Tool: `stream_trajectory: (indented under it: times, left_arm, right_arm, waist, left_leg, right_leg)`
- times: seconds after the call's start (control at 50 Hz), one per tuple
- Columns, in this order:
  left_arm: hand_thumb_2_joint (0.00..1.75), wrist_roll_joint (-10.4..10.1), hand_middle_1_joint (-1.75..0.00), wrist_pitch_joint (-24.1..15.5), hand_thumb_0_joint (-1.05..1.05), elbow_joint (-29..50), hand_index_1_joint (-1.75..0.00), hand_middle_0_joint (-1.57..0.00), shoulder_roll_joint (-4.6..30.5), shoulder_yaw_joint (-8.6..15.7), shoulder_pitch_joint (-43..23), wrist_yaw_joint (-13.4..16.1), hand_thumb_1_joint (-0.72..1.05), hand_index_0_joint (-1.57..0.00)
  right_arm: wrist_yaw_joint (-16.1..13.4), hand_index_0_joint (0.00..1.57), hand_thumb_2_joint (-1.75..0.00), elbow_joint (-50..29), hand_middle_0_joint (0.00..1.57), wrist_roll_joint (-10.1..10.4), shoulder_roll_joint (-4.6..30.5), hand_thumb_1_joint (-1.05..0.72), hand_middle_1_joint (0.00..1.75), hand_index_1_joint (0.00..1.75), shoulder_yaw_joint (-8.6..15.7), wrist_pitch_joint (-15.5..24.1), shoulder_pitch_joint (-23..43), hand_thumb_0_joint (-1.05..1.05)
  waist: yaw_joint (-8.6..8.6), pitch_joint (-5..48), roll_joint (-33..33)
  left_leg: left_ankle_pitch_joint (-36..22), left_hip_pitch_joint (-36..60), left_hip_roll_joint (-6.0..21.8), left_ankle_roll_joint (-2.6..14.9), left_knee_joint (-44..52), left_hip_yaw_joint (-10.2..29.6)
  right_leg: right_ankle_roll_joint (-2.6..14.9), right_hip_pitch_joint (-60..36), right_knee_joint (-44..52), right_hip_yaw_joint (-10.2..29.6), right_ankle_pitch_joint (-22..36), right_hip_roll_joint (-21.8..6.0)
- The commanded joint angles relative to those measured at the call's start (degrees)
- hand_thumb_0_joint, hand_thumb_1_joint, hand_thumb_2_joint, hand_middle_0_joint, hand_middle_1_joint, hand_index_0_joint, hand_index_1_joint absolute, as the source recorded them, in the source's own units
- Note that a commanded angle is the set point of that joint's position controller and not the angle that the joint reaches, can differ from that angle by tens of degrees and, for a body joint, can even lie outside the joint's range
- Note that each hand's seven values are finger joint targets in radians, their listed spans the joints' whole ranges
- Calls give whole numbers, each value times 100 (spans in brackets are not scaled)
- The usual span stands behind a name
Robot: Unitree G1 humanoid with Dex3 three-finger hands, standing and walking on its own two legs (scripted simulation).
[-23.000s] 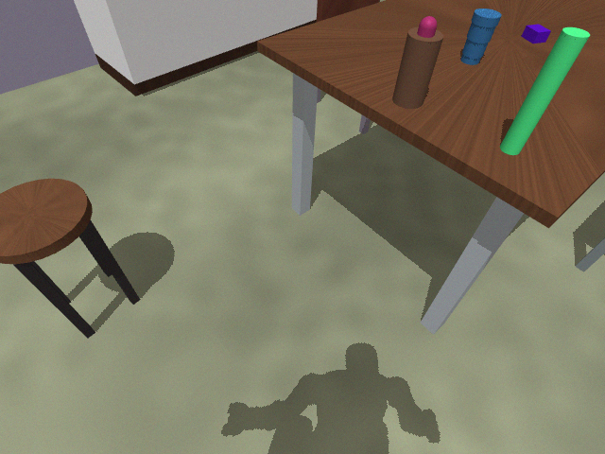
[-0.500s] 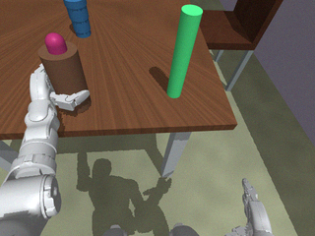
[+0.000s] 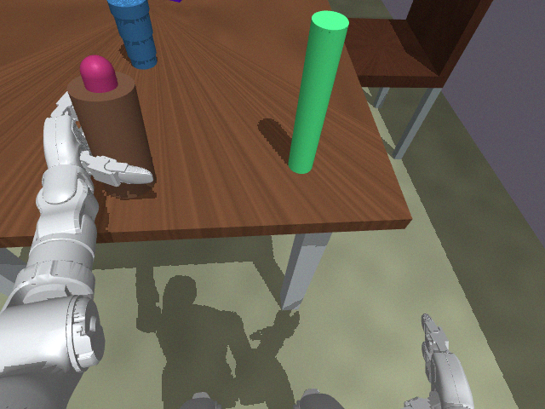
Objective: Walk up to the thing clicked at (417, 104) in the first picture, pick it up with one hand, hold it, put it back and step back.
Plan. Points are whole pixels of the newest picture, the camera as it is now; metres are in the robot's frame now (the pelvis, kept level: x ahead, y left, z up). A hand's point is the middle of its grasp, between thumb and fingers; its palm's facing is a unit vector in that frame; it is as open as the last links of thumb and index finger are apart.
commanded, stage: withdraw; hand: left
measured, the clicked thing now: (114, 128) +0.48 +0.20 +0.13
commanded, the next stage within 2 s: rise in 0.38 s
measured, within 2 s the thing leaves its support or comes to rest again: rests again in 0.20 s
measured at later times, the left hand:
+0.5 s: hand (26, 71) +0.48 +0.27 +0.22, palm faces +0.27 -0.96 -0.01, open 17.7 cm
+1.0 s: hand out of the picture +0.40 +0.35 +0.19, palm faces +0.45 -0.83 -0.34, open 17.6 cm
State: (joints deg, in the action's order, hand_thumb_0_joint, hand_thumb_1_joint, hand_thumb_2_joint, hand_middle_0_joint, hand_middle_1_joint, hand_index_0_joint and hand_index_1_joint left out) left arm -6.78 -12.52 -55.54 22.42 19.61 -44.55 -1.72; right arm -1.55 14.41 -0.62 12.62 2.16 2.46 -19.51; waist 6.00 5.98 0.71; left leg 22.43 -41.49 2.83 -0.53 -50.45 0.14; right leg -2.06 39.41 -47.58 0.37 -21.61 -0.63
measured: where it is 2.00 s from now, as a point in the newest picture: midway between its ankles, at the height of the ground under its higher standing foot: outside the picture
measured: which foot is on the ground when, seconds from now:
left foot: down 0.00-1.00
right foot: down 0.00-1.00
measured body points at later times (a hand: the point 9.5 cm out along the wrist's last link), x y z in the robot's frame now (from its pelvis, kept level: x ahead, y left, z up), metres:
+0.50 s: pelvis +0.01 +0.00 +0.01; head +0.05 +0.01 +0.46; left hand +0.46 +0.32 +0.22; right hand +0.16 -0.27 -0.04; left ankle +0.02 +0.12 -0.70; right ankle +0.01 -0.15 -0.70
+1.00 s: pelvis +0.03 +0.00 +0.03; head +0.05 +0.00 +0.48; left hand +0.37 +0.39 +0.21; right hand +0.19 -0.25 -0.04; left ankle +0.02 +0.12 -0.70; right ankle +0.01 -0.15 -0.69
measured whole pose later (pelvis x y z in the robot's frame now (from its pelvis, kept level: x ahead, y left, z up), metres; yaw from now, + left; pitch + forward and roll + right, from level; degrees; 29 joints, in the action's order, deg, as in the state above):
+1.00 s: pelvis +0.03 +0.00 +0.03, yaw +1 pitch +7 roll -2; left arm -1.4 -0.5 -32.4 33.9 22.4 -25.0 -1.3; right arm -0.1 26.8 3.2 14.7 2.7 3.8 -18.1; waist -0.1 5.5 2.5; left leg 19.2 -25.2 2.2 -0.4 -37.0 0.1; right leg -2.1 22.2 -32.7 -0.2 -17.8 -1.3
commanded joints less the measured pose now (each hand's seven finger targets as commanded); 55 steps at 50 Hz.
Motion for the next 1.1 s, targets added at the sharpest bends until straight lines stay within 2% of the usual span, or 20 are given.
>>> stream_trajectory:
  times: [0.0, 0.02, 0.06, 0.14, 0.18, 0.2, 0.22, 0.48, 0.5, 0.54, 0.6, 0.64, 0.72, 0.82, 0.86, 0.92, 0.96, 1.0, 1.02, 1.08]
  left_arm:
    - [4, -13, -10, -422, 0, 1393, -11, -18, 1173, 21, -2647, -42, -61, -18]
    - [10, -5, -12, -378, 0, 1116, -12, -13, 1040, -8, -2533, -42, -61, -14]
    - [8, 57, -8, -418, 0, 1576, -8, -8, 1573, 201, -2745, 8, -61, -9]
    - [8, 20, -7, -358, 0, 1729, -6, -4, 1837, 326, -2941, -1, -61, -6]
    - [8, 43, -6, -338, 0, 2328, -5, -4, 2323, 540, -3294, 18, -59, -5]
    - [7, 44, -6, -236, 0, 1984, -5, -4, 2149, 429, -3212, -1, -59, -5]
    - [7, 11, -6, -213, 0, 2277, -5, -3, 2428, 555, -3381, -19, -59, -5]
    - [5, 28, -6, 801, 0, 77, -6, -7, 2795, 315, -3462, -1003, -61, -6]
    - [3, 547, -6, 761, 0, 291, -5, -6, 3451, 251, -3605, -662, -56, -7]
    - [3, 565, -6, 824, 0, -315, -5, -6, 3277, 220, -3330, -538, -56, -7]
    - [3, 738, -8, 790, 0, 198, -7, -6, 4026, 569, -3554, -384, -57, -7]
    - [3, 828, -8, 807, 0, 31, -7, -6, 4220, 705, -3193, -312, -56, -8]
    - [2, 838, -4, 785, 0, 397, -4, -6, 4294, 907, -2676, -169, -58, -6]
    - [1, 702, -3, 800, 0, 1504, -3, -7, 3346, 613, -1612, -66, -57, -6]
    - [2, 629, -3, 758, 0, 2517, -3, -6, 3016, 473, -1050, -28, -57, -6]
    - [2, 519, -3, 759, 0, 3956, -4, -6, 2430, 205, -105, 60, -57, -6]
    - [1, 426, -3, 780, 0, 4772, -4, -7, 2751, 735, 1039, 190, -58, -6]
    - [1, 346, -3, 724, 0, 6123, -3, -7, 2310, 511, 1553, 215, -56, -7]
    - [0, 293, -4, 725, 0, 6397, -4, -7, 2460, 791, 1971, 280, -56, -7]
    - [0, 200, -4, 695, 0, 7401, -3, -6, 2331, 1124, 3068, 418, -54, -7]
  right_arm:
    - [-46, 5, -5, -901, 5, -5, 747, 53, 5, 5, 372, 311, 79, 0]
    - [-30, 5, -5, -928, 5, -3, 699, 54, 5, 5, 294, 317, 90, 0]
    - [-49, 5, -5, -1045, 5, 17, 937, 55, 5, 5, 548, 284, 112, 0]
    - [-64, 5, -5, -1025, 5, 25, 838, 55, 5, 5, 470, 216, -20, 0]
    - [-102, 5, -5, -1266, 5, 45, 936, 55, 5, 5, 489, 224, 173, 0]
    - [-114, 5, -5, -1121, 5, 58, 866, 54, 5, 5, 440, 211, 67, 0]
    - [-134, 5, -5, -988, 5, 81, 893, 54, 5, 5, 472, 204, 86, 0]
    - [-236, 5, -5, -72, 5, 271, 912, 57, 5, 5, 155, 484, 646, 0]
    - [-209, 5, -5, -386, 5, 265, 1206, 59, 5, 5, 430, 492, 573, 0]
    - [-124, 5, -5, 49, 5, 285, 903, 59, 5, 5, 69, 401, 413, 0]
    - [-108, 5, -5, -239, 5, 317, 1192, 57, 5, 5, 363, 384, 490, 0]
    - [-34, 5, -5, -318, 5, 347, 1038, 57, 5, 5, 139, 383, 492, 0]
    - [-4, 5, -6, -118, 5, 371, 1186, 54, 5, 5, 402, 341, 349, 0]
    - [102, 5, -6, 148, 5, 404, 864, 54, 5, 5, 225, 437, 324, 0]
    - [100, 5, -6, 109, 5, 394, 1012, 54, 5, 5, 417, 462, 348, 0]
    - [143, 5, -6, 365, 5, 381, 674, 53, 5, 5, 148, 476, 398, 0]
    - [80, 5, -6, 616, 5, 391, 1171, 52, 5, 5, 645, 425, 280, 0]
    - [113, 5, -6, 500, 5, 387, 837, 53, 5, 5, 363, 397, 336, 0]
    - [49, 5, -6, 534, 5, 402, 1106, 52, 5, 5, 701, 371, 349, 0]
    - [-11, 5, -6, 595, 5, 394, 1118, 53, 5, 5, 843, 252, 295, 0]
  waist:
    - [74, 2384, 446]
    - [108, 2344, 280]
    - [85, 2510, 465]
    - [42, 2606, 460]
    - [-17, 3065, 561]
    - [14, 2847, 583]
    - [-52, 2719, 845]
    - [53, 1607, 366]
    - [-19, 1920, 596]
    - [-55, 1592, 231]
    - [-149, 2486, 277]
    - [-315, 2359, 249]
    - [-432, 2208, 543]
    - [-509, 2034, 729]
    - [-516, 2116, 967]
    - [-607, 1638, 1028]
    - [-668, 1515, 954]
    - [-716, 1512, 1057]
    - [-692, 1296, 907]
    - [-760, 1188, 748]
  left_leg:
    - [-1634, 1780, -121, 126, 564, -45]
    - [-1719, 1767, -71, 119, 564, 7]
    - [-1804, 1905, -79, 95, 577, 1]
    - [-1914, 1814, -135, 133, 571, -63]
    - [-1981, 2070, -134, 123, 608, -43]
    - [-1940, 2087, -137, 118, 632, -61]
    - [-1884, 2091, -146, 78, 707, -64]
    - [-1192, 1918, -168, 173, 1245, -101]
    - [-1388, 2231, -196, 105, 1330, -159]
    - [-1511, 1994, -202, 128, 1349, -160]
    - [-2159, 2371, -178, 117, 1300, -133]
    - [-2444, 2227, -186, 82, 1385, -139]
    - [-2578, 2511, -188, 33, 1484, -156]
    - [-3039, 2964, -106, 1, 1580, -128]
    - [-3433, 3335, -70, -32, 1558, -110]
    - [-3222, 3269, -66, -46, 1682, -101]
    - [-3109, 3284, -56, -54, 1784, -74]
    - [-3097, 3390, -42, -80, 1827, -40]
    - [-2959, 3275, -63, -58, 1869, -59]
    - [-2879, 3155, -118, -26, 1914, -88]
  right_leg:
    - [247, -689, 507, -188, 1572, 175]
    - [264, -579, 482, -229, 1549, 193]
    - [276, -662, 482, -216, 1605, 182]
    - [221, -1085, 529, -152, 1880, 145]
    - [221, -1268, 554, -142, 1924, 135]
    - [224, -1203, 594, -142, 1859, 142]
    - [250, -1221, 626, -139, 1759, 138]
    - [229, -1053, 1249, -155, 1231, 174]
    - [221, -1208, 1295, -217, 1474, 130]
    - [196, -1353, 1343, -245, 1621, 154]
    - [193, -1881, 1267, -254, 2156, 135]
    - [219, -2148, 1271, -253, 2372, 124]
    - [254, -2057, 1412, -267, 2253, 124]
    - [293, -1985, 1508, -363, 2385, 167]
    - [302, -1871, 1527, -406, 2425, 174]
    - [300, -1883, 1640, -477, 2169, 184]
    - [312, -1988, 1680, -511, 2049, 201]
    - [329, -2023, 1693, -530, 1956, 201]
    - [308, -2139, 1715, -524, 1969, 191]
    - [289, -2476, 1710, -466, 2163, 153]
